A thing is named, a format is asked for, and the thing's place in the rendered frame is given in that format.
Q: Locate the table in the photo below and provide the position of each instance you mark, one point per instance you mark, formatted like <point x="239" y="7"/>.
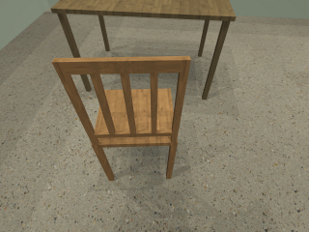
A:
<point x="218" y="10"/>

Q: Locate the chair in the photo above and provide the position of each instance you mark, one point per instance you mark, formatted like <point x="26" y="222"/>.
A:
<point x="129" y="117"/>

